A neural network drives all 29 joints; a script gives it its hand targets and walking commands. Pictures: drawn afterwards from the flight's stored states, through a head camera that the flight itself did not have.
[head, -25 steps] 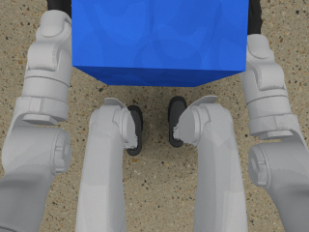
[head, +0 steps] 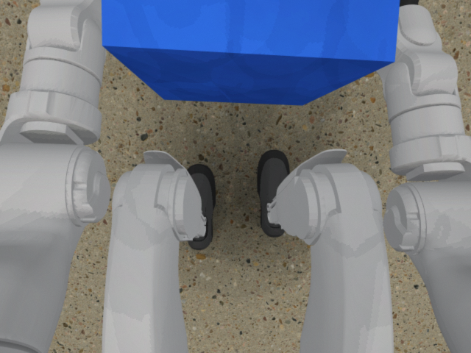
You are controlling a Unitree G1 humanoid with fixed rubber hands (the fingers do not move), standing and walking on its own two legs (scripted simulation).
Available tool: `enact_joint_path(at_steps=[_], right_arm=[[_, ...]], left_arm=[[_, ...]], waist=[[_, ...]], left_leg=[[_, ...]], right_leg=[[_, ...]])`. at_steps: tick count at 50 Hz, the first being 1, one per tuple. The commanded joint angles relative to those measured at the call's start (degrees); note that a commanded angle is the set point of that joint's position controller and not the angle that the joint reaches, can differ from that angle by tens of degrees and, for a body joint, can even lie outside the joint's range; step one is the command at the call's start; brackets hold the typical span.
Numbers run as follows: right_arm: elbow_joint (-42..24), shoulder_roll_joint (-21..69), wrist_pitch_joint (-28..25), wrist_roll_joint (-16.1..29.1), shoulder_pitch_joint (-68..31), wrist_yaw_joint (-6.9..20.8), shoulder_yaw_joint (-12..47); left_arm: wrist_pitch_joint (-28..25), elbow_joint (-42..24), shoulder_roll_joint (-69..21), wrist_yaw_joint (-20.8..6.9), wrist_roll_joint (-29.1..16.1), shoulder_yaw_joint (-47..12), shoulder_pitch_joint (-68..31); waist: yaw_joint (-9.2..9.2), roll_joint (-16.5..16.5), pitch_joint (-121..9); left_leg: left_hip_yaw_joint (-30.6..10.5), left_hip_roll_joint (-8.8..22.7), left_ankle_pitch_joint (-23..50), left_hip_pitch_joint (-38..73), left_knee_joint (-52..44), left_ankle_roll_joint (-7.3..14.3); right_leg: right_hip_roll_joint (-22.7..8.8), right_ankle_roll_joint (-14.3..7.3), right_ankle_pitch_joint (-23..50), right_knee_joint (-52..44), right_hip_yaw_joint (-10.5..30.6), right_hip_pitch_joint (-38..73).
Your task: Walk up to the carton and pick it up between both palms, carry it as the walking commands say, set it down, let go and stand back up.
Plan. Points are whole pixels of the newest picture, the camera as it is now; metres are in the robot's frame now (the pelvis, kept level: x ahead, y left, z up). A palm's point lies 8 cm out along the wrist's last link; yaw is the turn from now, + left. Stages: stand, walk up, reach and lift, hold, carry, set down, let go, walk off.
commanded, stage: set down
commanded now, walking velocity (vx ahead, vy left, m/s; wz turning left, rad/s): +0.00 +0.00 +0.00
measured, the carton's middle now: (243, 8) +0.54 -0.01 -0.22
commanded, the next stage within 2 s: none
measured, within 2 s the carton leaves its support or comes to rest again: neither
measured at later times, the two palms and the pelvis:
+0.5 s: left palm out of the picture +0.58 +0.17 -0.17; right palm out of the picture +0.54 -0.19 -0.18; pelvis +0.02 +0.01 -0.02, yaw -1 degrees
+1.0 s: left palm out of the picture +0.58 +0.17 -0.18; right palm out of the picture +0.55 -0.20 -0.18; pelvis +0.02 +0.01 -0.04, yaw -1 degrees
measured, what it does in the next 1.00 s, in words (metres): stands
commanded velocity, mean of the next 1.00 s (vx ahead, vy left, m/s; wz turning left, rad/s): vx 0.00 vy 0.00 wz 0.00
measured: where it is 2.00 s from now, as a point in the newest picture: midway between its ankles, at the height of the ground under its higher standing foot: (236, 214)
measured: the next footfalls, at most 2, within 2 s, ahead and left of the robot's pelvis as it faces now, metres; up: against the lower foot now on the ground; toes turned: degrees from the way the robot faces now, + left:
none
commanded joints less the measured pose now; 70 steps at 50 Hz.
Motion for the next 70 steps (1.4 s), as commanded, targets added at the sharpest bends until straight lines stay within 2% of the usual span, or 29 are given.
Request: enact_joint_path(at_steps=[1,2,4,8,10,15,16,18,23,24,26,30,33,37,38,42,44,45,47,48,53,54,56,57,58,61,64,69,70], right_arm=[[-21.12,34.85,-4.39,1.5,-58.3,9.92,19.18],[-17.07,35.81,-4.37,1.2,-57.62,9.95,19.29],[-10.16,38.86,-3.17,0.72,-52.59,11.2,17.62],[-14.42,42.85,-3.85,0.63,-53.84,12.19,18.92],[-16.15,42.88,-3.92,0.9,-54.32,12.13,19.64],[-14.03,45.05,-4.02,0.37,-51.0,13.25,19.82],[-14.33,45.51,-4.21,0.53,-49.75,13.15,19.59],[-14.7,46.3,-4.67,2.59,-49.91,13.96,20.57],[-16.34,46.02,-5.04,1.96,-49.89,14.99,19.99],[-14.6,45.39,-4.99,2.11,-46.8,15.1,19.26],[-9.83,46.59,-4.11,0.33,-45.69,15.65,18.53],[-8.53,49.72,-3.93,1.13,-47.97,16.6,18.96],[-4.24,49.18,-3.28,-0.17,-43.28,17.11,18.11],[-8.27,50.76,-3.56,-0.18,-47.69,17.73,18.19],[-8.85,49.85,-3.75,-0.09,-47.42,17.66,18.05],[-4.98,50.11,-3.26,0.25,-44.59,18.36,17.6],[-6.8,50.26,-3.51,0.31,-46.3,18.59,17.49],[-4.06,51.57,-2.82,-0.35,-43.21,18.6,17.22],[-0.36,48.93,-2.97,-1.47,-41.45,19.12,15.3],[-1.6,50.75,-2.99,-0.62,-42.76,19.59,15.83],[2.07,50.13,-2.05,-4.57,-37.74,19.36,13.66],[-0.77,51.49,-2.31,-2.35,-40.53,19.7,16.5],[1.09,50.99,-2.47,-3.72,-38.59,19.95,14.78],[2.09,51.95,-2.23,-3.37,-36.83,19.97,14.71],[2.81,51.91,-2.08,-5.09,-35.72,19.83,13.41],[4.67,53.34,-1.04,-5.59,-34.35,20.44,13.88],[4.69,52.98,-1.19,-6.14,-31.95,21.06,12.71],[5.38,51.34,-0.4,-6.64,-31.86,21.15,12.55],[7.96,52.08,-0.28,-8.71,-26.31,21.52,10.59]], left_arm=[[0.45,-12.62,-44.41,-9.97,-3.03,-15.59,-37.2],[1.03,-5.85,-44.22,-10.19,-0.54,-13.98,-32.29],[0.16,-9.79,-42.28,-10.5,0.03,-14.6,-38.08],[0.54,-8.01,-47.99,-12.83,-0.19,-16.58,-34.1],[0.1,-10.36,-49.4,-13.06,-2.43,-17.45,-35.83],[-0.24,-10.88,-50.78,-13.57,-1.6,-16.43,-31.16],[0.01,-9.46,-53.24,-13.47,-1.8,-18.4,-31.28],[-0.44,-10.42,-51.63,-12.48,-0.75,-18.83,-29.78],[-0.91,-14.13,-56.02,-12.62,-3.43,-20.69,-32.37],[-0.53,-11.42,-54.18,-12.57,-1.82,-19.06,-29.3],[-0.27,-9.95,-55.54,-13.34,-1.16,-18.36,-30.93],[-0.33,-8.51,-54.06,-13.67,1.06,-15.6,-29.57],[0.71,-4.83,-57.35,-15.04,1.43,-16.13,-27.14],[0.43,-5.3,-56.76,-15.71,1.87,-14.0,-28.38],[0.64,-4.87,-56.01,-15.72,1.07,-15.64,-28.39],[0.44,-6.69,-54.55,-15.91,2.49,-15.08,-28.89],[1.02,-5.0,-56.8,-16.2,2.17,-15.62,-28.58],[1.0,-4.47,-54.33,-16.45,3.58,-14.25,-26.77],[1.54,-1.47,-56.47,-16.28,4.68,-13.94,-25.03],[0.79,-4.46,-54.95,-16.27,4.97,-13.39,-26.98],[1.65,0.76,-56.49,-17.89,4.45,-12.54,-23.63],[1.87,0.62,-54.89,-17.76,6.57,-9.61,-21.81],[1.68,1.03,-57.12,-17.91,5.96,-11.47,-22.84],[1.59,-1.09,-55.29,-17.82,6.78,-12.79,-23.2],[1.9,1.05,-56.65,-18.34,5.5,-12.25,-21.66],[2.73,2.21,-55.35,-19.26,7.72,-9.04,-19.33],[2.96,1.57,-57.74,-19.48,7.55,-9.86,-18.35],[3.9,4.09,-55.54,-19.36,9.62,-7.71,-14.39],[3.98,3.5,-57.42,-19.88,8.65,-9.33,-14.93]], waist=[[2.51,-2.6,-106.84],[3.89,-2.18,-99.31],[3.97,-0.57,-98.6],[4.47,-0.77,-100.57],[1.07,-2.01,-100.78],[3.14,-1.98,-101.69],[1.1,-0.87,-100.79],[4.23,0.55,-102.68],[0.08,0.12,-102.69],[1.91,1.5,-99.83],[0.08,1.08,-94.09],[4.93,-0.67,-88.56],[1.91,0.68,-84.5],[4.55,-1.85,-83.27],[1.95,-1.35,-81.79],[5.04,0.3,-78.7],[3.45,1.72,-79.6],[5.63,0.61,-76.43],[2.5,2.76,-72.52],[5.6,0.68,-73.47],[1.17,0.19,-65.85],[7.62,-0.16,-69.15],[3.1,0.48,-66.1],[4.81,1.08,-69.62],[2.15,-0.14,-65.33],[5.65,-0.45,-62.13],[3.09,0.32,-62.58],[5.08,0.62,-60.75],[0.29,0.1,-59.34]], left_leg=[[-5.0,-5.52,11.81,23.47,-8.63,0.17],[-4.65,-4.8,9.06,20.19,-8.69,0.39],[-4.96,-4.39,8.61,22.19,-8.12,-0.11],[-4.33,-4.63,12.1,21.18,-5.84,0.55],[-4.81,-4.97,12.18,19.5,-5.82,0.79],[-4.79,-5.35,17.25,21.98,-4.3,0.57],[-4.82,-5.12,16.79,21.22,-4.37,0.46],[-5.0,-4.74,20.13,25.27,-4.58,0.12],[-5.98,-5.0,22.46,27.75,-4.1,0.1],[-5.61,-4.85,21.37,25.71,-3.45,0.17],[-6.06,-4.81,17.38,23.49,-4.47,-0.06],[-5.15,-4.59,14.85,19.78,-4.24,0.87],[-4.6,-4.16,11.36,16.3,-3.2,0.44],[-5.01,-4.27,11.23,15.13,-3.53,1.3],[-4.97,-4.55,10.71,14.75,-3.72,1.33],[-4.26,-4.23,10.07,12.75,-3.24,0.87],[-4.13,-4.18,9.29,13.9,-3.83,1.24],[-3.97,-3.98,8.03,12.16,-3.84,1.37],[-5.36,-3.65,6.77,12.13,-4.01,1.0],[-4.76,-3.55,8.51,14.53,-3.45,1.3],[-4.47,-3.78,5.06,6.74,-3.3,1.13],[-3.82,-3.7,5.42,7.56,-2.45,1.51],[-4.58,-3.82,5.97,5.65,-3.17,1.45],[-5.21,-3.49,6.6,9.23,-2.94,1.11],[-5.34,-4.18,7.19,7.57,-2.73,1.26],[-3.75,-3.36,2.37,3.45,-2.51,1.46],[-4.67,-3.39,4.56,4.75,-1.97,1.04],[-4.37,-3.87,1.28,3.06,-2.45,1.35],[-5.35,-3.99,2.68,3.49,-2.86,1.02]], right_leg=[[6.61,3.46,12.29,-4.83,11.02,49.45],[6.72,3.48,11.0,-3.83,10.43,45.9],[5.87,3.62,8.12,-4.53,11.19,42.64],[6.53,2.82,12.68,-2.16,10.48,44.53],[6.72,3.34,13.98,-2.03,10.6,46.06],[7.08,3.38,19.07,0.63,9.66,44.07],[7.1,3.09,19.03,-0.1,9.84,43.94],[7.24,3.46,21.12,1.49,9.21,41.82],[6.93,3.17,21.07,1.97,8.33,38.36],[7.17,3.16,20.13,1.66,8.92,37.7],[6.52,3.18,16.33,1.08,8.93,34.35],[6.57,3.78,13.3,2.13,9.08,32.12],[6.29,3.12,10.77,0.97,9.62,31.78],[6.53,3.39,9.97,1.43,9.62,29.85],[6.47,3.84,9.95,1.71,8.43,29.09],[6.69,3.37,9.65,2.48,9.79,27.7],[6.78,3.14,9.02,1.32,9.68,30.14],[6.37,3.72,8.03,1.04,10.18,29.04],[6.04,3.23,5.04,1.7,9.43,23.65],[6.23,3.28,4.48,2.06,9.34,22.12],[6.05,3.13,4.65,1.33,9.48,22.67],[5.6,3.22,4.09,1.6,10.97,25.52],[5.62,3.1,5.88,1.73,10.51,22.42],[5.67,3.25,5.49,2.53,10.62,23.92],[5.8,2.86,5.85,2.32,9.77,21.0],[5.37,2.76,1.6,0.94,11.71,21.53],[5.72,2.51,2.73,2.37,10.58,19.75],[4.97,2.98,-0.27,2.3,10.41,19.44],[5.51,2.44,2.15,2.0,9.51,17.68]])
